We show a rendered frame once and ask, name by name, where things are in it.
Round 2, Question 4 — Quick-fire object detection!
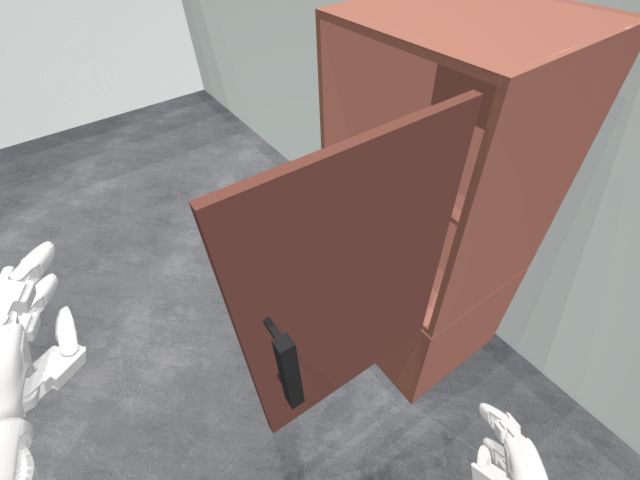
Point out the right robot hand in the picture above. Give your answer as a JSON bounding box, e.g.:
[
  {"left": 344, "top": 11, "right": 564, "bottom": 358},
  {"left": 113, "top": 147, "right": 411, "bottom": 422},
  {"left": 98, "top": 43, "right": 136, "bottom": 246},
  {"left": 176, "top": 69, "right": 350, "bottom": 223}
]
[{"left": 471, "top": 403, "right": 548, "bottom": 480}]

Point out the left robot forearm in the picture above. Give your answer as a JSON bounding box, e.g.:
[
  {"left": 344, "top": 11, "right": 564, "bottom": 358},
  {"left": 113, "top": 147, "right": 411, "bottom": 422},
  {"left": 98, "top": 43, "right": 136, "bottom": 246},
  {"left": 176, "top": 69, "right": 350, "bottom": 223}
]
[{"left": 0, "top": 418, "right": 38, "bottom": 480}]

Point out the left robot hand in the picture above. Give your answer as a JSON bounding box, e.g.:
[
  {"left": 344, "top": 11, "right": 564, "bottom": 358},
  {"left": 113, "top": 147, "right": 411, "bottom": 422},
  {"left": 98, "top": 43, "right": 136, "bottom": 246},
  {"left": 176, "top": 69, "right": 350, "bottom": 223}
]
[{"left": 0, "top": 241, "right": 86, "bottom": 420}]

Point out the cupboard door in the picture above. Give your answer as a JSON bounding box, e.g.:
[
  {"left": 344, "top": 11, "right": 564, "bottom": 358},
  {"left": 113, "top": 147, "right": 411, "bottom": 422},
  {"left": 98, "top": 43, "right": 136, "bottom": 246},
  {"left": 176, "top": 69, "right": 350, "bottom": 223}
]
[{"left": 188, "top": 90, "right": 483, "bottom": 433}]

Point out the handle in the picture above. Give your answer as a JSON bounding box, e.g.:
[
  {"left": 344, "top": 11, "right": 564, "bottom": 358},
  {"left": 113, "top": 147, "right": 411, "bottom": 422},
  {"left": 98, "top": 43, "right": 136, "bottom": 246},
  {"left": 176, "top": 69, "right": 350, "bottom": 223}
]
[{"left": 263, "top": 317, "right": 305, "bottom": 410}]

